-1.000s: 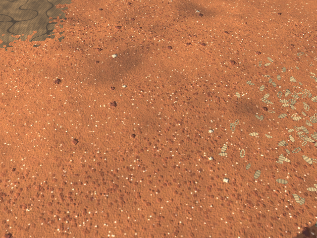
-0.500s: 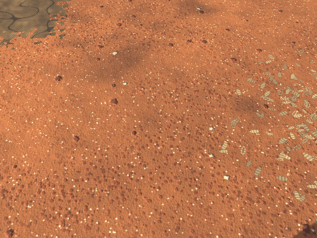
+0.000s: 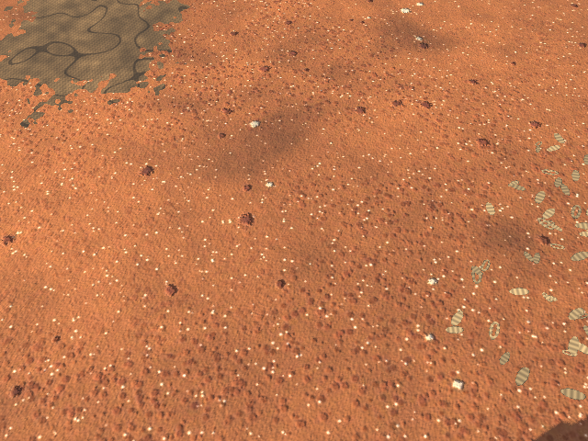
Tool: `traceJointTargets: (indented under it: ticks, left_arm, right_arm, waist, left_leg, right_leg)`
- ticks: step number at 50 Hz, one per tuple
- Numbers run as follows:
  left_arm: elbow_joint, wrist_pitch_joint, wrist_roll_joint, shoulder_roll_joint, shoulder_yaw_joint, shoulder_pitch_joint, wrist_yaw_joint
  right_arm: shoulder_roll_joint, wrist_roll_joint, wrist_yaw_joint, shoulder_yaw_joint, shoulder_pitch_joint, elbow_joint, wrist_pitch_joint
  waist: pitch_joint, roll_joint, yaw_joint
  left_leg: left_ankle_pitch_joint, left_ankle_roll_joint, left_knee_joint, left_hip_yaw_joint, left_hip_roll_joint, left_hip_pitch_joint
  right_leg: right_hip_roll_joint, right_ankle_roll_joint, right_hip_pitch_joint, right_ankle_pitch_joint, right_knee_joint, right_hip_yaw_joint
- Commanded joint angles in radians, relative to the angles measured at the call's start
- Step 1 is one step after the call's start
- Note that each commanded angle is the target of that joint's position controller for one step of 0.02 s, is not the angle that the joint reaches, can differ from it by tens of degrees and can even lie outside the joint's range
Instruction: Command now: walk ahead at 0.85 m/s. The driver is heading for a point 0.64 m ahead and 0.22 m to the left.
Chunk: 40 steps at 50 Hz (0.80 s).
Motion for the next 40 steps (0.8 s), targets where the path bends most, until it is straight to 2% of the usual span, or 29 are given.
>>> traceJointTargets:
  ticks: [1,4,5,6,7,8,9,10,11,12,13,14,16,18,21,23,25,28,30,31,32,33,34,35,36,37,38,39,40]
  left_arm:
    - [-0.036,-0.021,-0.003,0.144,0.027,0.004,0.003]
    - [-0.019,-0.022,-0.002,0.165,0.03,0.019,0.002]
    - [-0.013,-0.018,-0.002,0.174,0.031,0.013,0.001]
    - [-0.009,-0.016,-0.002,0.185,0.032,0.001,0.001]
    - [-0.002,-0.013,0.001,0.205,0.036,0.002,0.002]
    - [-0.001,-0.007,0.002,0.229,0.042,-0.014,0.005]
    - [-0.014,-0.002,0.005,0.236,0.043,-0.052,0.008]
    - [-0.059,-0.002,-0.012,0.108,0.015,-0.016,-0.006]
    - [-0.086,-0.028,-0.022,0.086,0.015,-0.033,-0.016]
    - [-0.119,-0.028,-0.02,0.143,0.033,-0.149,-0.015]
    - [-0.131,-0.031,-0.015,0.154,0.033,-0.198,-0.02]
    - [-0.129,-0.027,-0.005,0.13,0.028,-0.209,-0.026]
    - [-0.134,0.004,0.026,0.075,0.015,-0.184,-0.045]
    - [-0.187,0.024,0.036,0.066,0.008,-0.282,-0.057]
    - [-0.278,0.029,0.039,0.092,-0.003,-0.483,-0.061]
    - [-0.321,0.023,0.028,0.085,-0.015,-0.586,-0.069]
    - [-0.348,0.021,0.013,0.079,-0.026,-0.65,-0.073]
    - [-0.38,0.022,0.006,0.12,-0.021,-0.692,-0.053]
    - [-0.352,0.011,0.017,0.161,-0.007,-0.568,-0.027]
    - [-0.309,-0.002,0.021,0.189,0.005,-0.414,-0.012]
    - [-0.266,-0.017,0.038,0.226,0.018,-0.245,0.003]
    - [-0.248,-0.023,0.06,0.311,0.033,-0.095,0.014]
    - [-0.222,-0.017,0.044,0.352,0.051,-0.101,-0.011]
    - [-0.275,-0.02,-0.021,0.24,0.032,-0.198,-0.026]
    - [-0.276,-0.023,-0.024,0.173,0.019,-0.284,-0.025]
    - [-0.258,-0.032,-0.022,0.163,0.015,-0.339,-0.03]
    - [-0.247,-0.038,-0.026,0.147,0.011,-0.38,-0.029]
    - [-0.224,-0.045,-0.012,0.145,0.009,-0.37,-0.031]
    - [-0.207,-0.047,-0.009,0.139,0.007,-0.376,-0.033]
  right_arm:
    - [-0.02,0.009,0.007,0.007,-0.188,-0.117,-0.005]
    - [-0.036,0.01,0.005,0.009,-0.24,-0.158,-0.005]
    - [-0.04,0.009,0.0,0.008,-0.228,-0.164,-0.006]
    - [-0.05,0.008,-0.008,0.004,-0.184,-0.16,-0.007]
    - [-0.07,0.008,-0.021,-0.007,-0.084,-0.138,-0.01]
    - [-0.102,0.011,-0.037,-0.024,0.115,-0.082,-0.016]
    - [-0.153,0.004,-0.053,-0.048,0.347,-0.007,-0.024]
    - [-0.266,-0.027,-0.064,-0.074,0.481,0.018,-0.035]
    - [-0.276,-0.01,-0.047,-0.073,0.497,0.03,-0.038]
    - [-0.219,-0.007,-0.043,-0.061,0.355,0.03,-0.037]
    - [-0.148,0.0,-0.04,-0.046,0.299,0.023,-0.046]
    - [-0.109,0.002,-0.038,-0.036,0.263,0.027,-0.055]
    - [-0.042,0.01,-0.04,-0.011,0.258,0.057,-0.068]
    - [-0.029,0.031,-0.045,-0.002,0.316,0.088,-0.081]
    - [-0.049,0.038,-0.052,0.0,0.403,0.101,-0.09]
    - [-0.051,0.038,-0.054,0.001,0.423,0.095,-0.094]
    - [-0.09,0.044,-0.06,-0.005,0.461,0.096,-0.099]
    - [-0.132,0.046,-0.066,-0.011,0.49,0.098,-0.094]
    - [-0.163,0.037,-0.071,-0.017,0.524,0.118,-0.084]
    - [-0.172,0.035,-0.075,-0.02,0.525,0.127,-0.077]
    - [-0.159,0.042,-0.08,-0.021,0.504,0.121,-0.075]
    - [-0.054,0.037,-0.085,-0.002,0.529,0.079,-0.073]
    - [0.014,0.12,-0.092,0.006,0.71,0.082,-0.062]
    - [-0.019,0.065,-0.082,0.018,0.626,0.101,-0.059]
    - [-0.066,0.09,-0.084,0.0,0.483,0.057,-0.051]
    - [-0.083,0.083,-0.087,-0.004,0.398,0.039,-0.046]
    - [-0.089,0.082,-0.091,-0.017,0.35,0.025,-0.036]
    - [-0.068,0.074,-0.089,-0.017,0.335,0.012,-0.027]
    - [-0.033,0.071,-0.087,-0.013,0.36,0.006,-0.018]
  waist:
    - [0.206,-0.134,-0.012]
    - [0.225,-0.142,-0.008]
    - [0.22,-0.148,-0.022]
    - [0.19,-0.159,-0.052]
    - [0.12,-0.172,-0.101]
    - [0.016,-0.164,-0.194]
    - [-0.097,-0.125,-0.297]
    - [-0.241,0.12,-0.291]
    - [-0.308,0.252,-0.257]
    - [-0.088,0.164,-0.195]
    - [-0.001,0.037,-0.167]
    - [0.037,-0.006,-0.127]
    - [0.077,0.037,-0.055]
    - [0.151,0.037,-0.049]
    - [0.229,-0.011,-0.085]
    - [0.242,-0.017,-0.101]
    - [0.221,0.003,-0.119]
    - [0.173,0.012,-0.128]
    - [0.068,0.065,-0.088]
    - [-0.01,0.094,-0.021]
    - [-0.09,0.103,0.055]
    - [-0.257,-0.05,0.055]
    - [-0.483,-0.375,-0.034]
    - [-0.473,-0.251,0.008]
    - [-0.268,-0.167,0.004]
    - [-0.138,-0.034,-0.026]
    - [-0.066,-0.009,-0.056]
    - [-0.015,-0.028,-0.074]
    - [-0.01,-0.053,-0.108]
  left_leg:
    - [0.063,-0.002,-0.155,0.03,0.004,-0.109]
    - [0.033,0.043,-0.254,0.066,-0.005,-0.024]
    - [-0.003,0.065,-0.285,0.082,-0.02,0.03]
    - [-0.049,0.089,-0.308,0.103,-0.054,0.129]
    - [-0.086,0.11,-0.302,0.12,-0.099,0.271]
    - [-0.107,0.13,-0.32,0.133,-0.141,0.5]
    - [-0.138,0.147,-0.322,0.072,-0.094,0.812]
    - [-0.613,0.189,-0.42,-0.327,0.192,1.104]
    - [-0.932,0.211,-0.698,-0.845,0.326,1.09]
    - [-0.83,0.186,-0.735,-0.784,0.291,0.939]
    - [-0.637,0.189,-0.712,-0.61,0.271,0.794]
    - [-0.498,0.179,-0.728,-0.497,0.225,0.668]
    - [-0.426,0.16,-0.772,-0.36,0.16,0.502]
    - [-0.358,0.187,-0.824,-0.324,0.123,0.443]
    - [-0.171,0.232,-0.888,-0.272,0.088,0.427]
    - [0.01,0.218,-0.894,-0.217,0.044,0.386]
    - [0.206,0.206,-0.916,-0.217,0.053,0.406]
    - [0.503,0.185,-0.824,-0.225,0.076,0.625]
    - [0.923,0.133,-0.588,-0.202,0.071,0.766]
    - [0.97,0.102,-0.382,-0.194,0.056,0.764]
    - [0.787,0.081,-0.147,-0.18,0.015,0.635]
    - [0.185,0.075,0.18,-0.123,-0.065,0.441]
    - [-0.457,0.036,0.554,-0.133,-0.202,0.169]
    - [-0.451,0.006,0.575,-0.271,-0.126,0.1]
    - [-0.412,-0.005,0.521,-0.225,-0.081,0.043]
    - [-0.377,-0.02,0.467,-0.181,-0.048,0.054]
    - [-0.345,-0.025,0.4,-0.164,-0.023,0.047]
    - [-0.329,-0.023,0.362,-0.157,-0.011,0.114]
    - [-0.306,-0.023,0.302,-0.16,-0.005,0.149]
  right_leg:
    - [-0.215,-0.152,-0.041,-0.009,-0.186,0.163]
    - [-0.253,-0.15,0.012,0.188,-0.192,0.104]
    - [-0.256,-0.142,0.027,0.33,-0.154,0.071]
    - [-0.254,-0.129,0.032,0.592,-0.069,0.031]
    - [-0.257,-0.118,0.036,0.894,0.082,0.004]
    - [-0.244,-0.105,-0.016,1.048,0.307,-0.031]
    - [-0.196,-0.088,-0.208,0.91,0.595,-0.054]
    - [-0.071,-0.066,-0.546,0.302,1.012,-0.065]
    - [0.057,-0.089,-0.722,-0.183,1.216,0.08]
    - [-0.013,-0.113,-0.841,-0.063,1.286,0.094]
    - [-0.073,-0.113,-0.827,0.042,1.254,0.06]
    - [-0.106,-0.108,-0.768,0.082,1.194,0.047]
    - [-0.141,-0.08,-0.685,0.088,1.131,0.043]
    - [-0.168,-0.046,-0.746,0.104,1.073,0.01]
    - [-0.162,0.014,-0.838,0.222,0.869,-0.046]
    - [-0.12,0.036,-0.722,0.326,0.64,-0.074]
    - [-0.073,0.031,-0.581,0.402,0.504,-0.1]
    - [-0.029,0.011,-0.531,0.39,0.382,-0.092]
    - [0.052,-0.025,-0.389,0.286,0.337,-0.122]
    - [0.058,-0.045,-0.229,0.322,0.293,-0.115]
    - [-0.03,-0.062,-0.006,0.425,0.28,-0.059]
    - [-0.308,-0.078,0.251,0.764,0.418,0.159]
    - [-0.548,-0.276,0.519,1.085,0.387,0.592]
    - [-0.42,-0.273,0.477,0.918,0.319,0.545]
    - [-0.383,-0.248,0.318,0.918,0.304,0.332]
    - [-0.334,-0.226,0.146,0.927,0.252,0.252]
    - [-0.308,-0.226,0.045,0.86,0.194,0.206]
    - [-0.289,-0.211,-0.068,0.909,0.148,0.165]
    - [-0.281,-0.214,-0.118,0.91,0.123,0.133]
